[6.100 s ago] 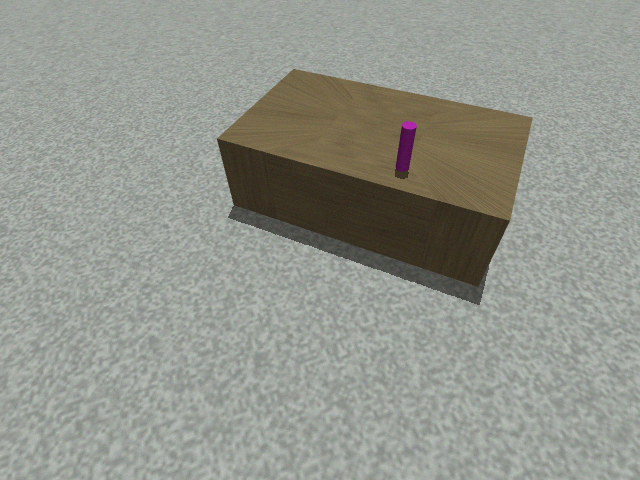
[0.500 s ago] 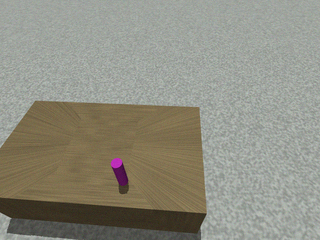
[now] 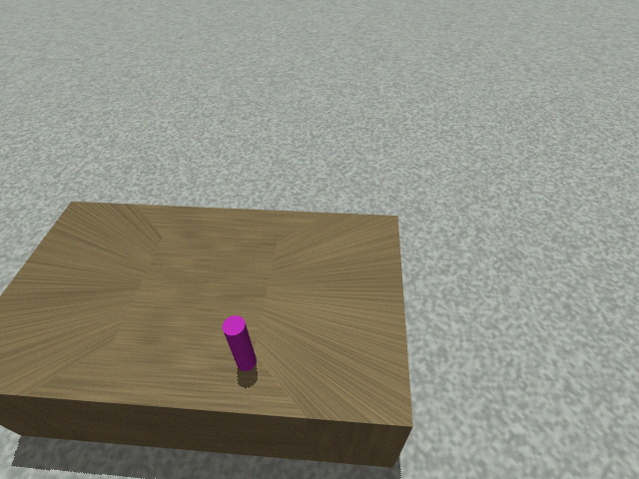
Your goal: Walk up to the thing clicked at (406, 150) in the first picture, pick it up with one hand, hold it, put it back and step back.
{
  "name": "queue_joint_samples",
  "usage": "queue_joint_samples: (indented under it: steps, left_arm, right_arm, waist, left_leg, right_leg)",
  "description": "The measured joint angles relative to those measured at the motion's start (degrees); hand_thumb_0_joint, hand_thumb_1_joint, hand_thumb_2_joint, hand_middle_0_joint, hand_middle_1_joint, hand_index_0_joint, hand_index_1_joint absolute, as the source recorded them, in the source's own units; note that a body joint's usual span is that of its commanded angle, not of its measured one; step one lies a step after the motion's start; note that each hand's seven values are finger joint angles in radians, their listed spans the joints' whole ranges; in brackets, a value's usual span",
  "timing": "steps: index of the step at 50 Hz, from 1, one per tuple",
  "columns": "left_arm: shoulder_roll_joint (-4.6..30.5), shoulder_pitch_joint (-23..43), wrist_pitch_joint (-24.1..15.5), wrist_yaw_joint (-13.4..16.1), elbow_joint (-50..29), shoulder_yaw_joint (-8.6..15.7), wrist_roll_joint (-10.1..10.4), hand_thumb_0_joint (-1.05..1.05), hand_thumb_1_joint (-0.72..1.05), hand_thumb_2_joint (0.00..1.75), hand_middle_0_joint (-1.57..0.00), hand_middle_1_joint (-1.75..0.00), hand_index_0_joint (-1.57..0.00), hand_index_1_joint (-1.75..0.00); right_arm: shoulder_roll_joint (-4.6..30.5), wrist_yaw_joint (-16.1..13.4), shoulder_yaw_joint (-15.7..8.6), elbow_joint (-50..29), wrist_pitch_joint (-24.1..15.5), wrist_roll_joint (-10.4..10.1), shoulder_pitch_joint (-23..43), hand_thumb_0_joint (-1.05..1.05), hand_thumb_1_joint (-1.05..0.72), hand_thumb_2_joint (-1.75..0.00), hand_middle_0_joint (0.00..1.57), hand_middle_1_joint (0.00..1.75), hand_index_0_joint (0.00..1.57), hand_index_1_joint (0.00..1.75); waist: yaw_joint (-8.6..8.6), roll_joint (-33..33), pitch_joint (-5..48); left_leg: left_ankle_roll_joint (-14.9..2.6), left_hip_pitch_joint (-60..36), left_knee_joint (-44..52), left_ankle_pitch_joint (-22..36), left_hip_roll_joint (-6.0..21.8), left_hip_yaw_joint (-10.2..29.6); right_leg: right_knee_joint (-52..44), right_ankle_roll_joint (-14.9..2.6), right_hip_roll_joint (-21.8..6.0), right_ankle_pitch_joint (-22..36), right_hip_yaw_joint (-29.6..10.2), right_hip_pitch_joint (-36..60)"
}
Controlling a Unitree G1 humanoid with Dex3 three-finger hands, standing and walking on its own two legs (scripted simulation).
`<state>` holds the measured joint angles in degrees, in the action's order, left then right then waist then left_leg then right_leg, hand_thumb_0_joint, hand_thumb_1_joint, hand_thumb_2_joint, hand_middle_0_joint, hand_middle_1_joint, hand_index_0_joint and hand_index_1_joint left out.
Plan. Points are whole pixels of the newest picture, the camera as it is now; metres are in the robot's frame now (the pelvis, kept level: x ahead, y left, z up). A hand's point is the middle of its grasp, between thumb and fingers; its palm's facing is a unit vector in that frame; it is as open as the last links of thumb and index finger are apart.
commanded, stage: stand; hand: left
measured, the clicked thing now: (240, 345) +0.48 +0.21 -0.34
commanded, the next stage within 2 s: go down in 0.66 s
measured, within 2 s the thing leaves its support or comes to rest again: neither
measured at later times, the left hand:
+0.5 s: hand out of the picture +0.07 +0.26 -0.16, palm faces -0.02 -0.94 -0.35, open 7.4 cm
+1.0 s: hand out of the picture +0.16 +0.26 -0.15, palm faces +0.05 -0.94 -0.33, open 11.1 cm
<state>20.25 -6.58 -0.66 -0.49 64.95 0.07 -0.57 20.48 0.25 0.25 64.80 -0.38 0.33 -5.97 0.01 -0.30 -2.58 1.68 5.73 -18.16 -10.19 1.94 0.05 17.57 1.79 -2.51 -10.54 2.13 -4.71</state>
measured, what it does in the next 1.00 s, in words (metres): stands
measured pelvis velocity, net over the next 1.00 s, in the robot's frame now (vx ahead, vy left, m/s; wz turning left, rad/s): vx -0.01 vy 0.00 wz -0.01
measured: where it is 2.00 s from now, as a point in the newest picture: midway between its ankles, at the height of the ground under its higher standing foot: outside the picture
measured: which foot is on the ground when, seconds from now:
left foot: down 0.00-1.00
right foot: down 0.00-1.00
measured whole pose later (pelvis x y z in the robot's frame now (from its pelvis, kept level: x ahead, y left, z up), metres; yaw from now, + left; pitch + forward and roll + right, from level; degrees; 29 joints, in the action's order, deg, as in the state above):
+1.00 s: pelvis -0.01 +0.00 -0.01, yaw -1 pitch +4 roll +0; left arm 19.6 2.6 2.0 -1.5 57.5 9.3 -3.2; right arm 14.9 -2.2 -1.1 45.9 -2.4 -2.0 -11.9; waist -0.8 0.5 -2.1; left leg 1.7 19.3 -29.8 -14.5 2.5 -0.1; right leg 28.9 1.4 -2.2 -14.5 1.4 -18.4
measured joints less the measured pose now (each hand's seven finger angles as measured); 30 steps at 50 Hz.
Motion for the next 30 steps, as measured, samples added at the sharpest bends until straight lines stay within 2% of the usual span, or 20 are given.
queue_joint_samples:
  steps: [30]
  left_arm:
    - [0.05, -0.43, -0.01, 0.01, -0.17, -0.15, -0.01, 0.0, 0.9, 0.89, -0.2, -0.3, -0.2, -0.3]
  right_arm:
    - [-0.02, 0.02, -0.01, 0.07, -0.1, -0.01, -0.48, 0.01, -0.91, -0.9, 0.2, 0.3, 0.2, 0.3]
  waist:
    - [0.01, -0.03, -0.27]
  left_leg:
    - [-0.2, 0.17, -0.05, -0.16, -0.34, 0.05]
  right_leg:
    - [0.27, 0.21, -0.35, -0.32, 0.05, -0.22]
